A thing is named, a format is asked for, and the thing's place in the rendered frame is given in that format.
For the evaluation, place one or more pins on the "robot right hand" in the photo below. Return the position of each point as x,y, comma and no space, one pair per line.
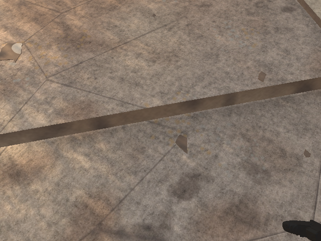
309,229

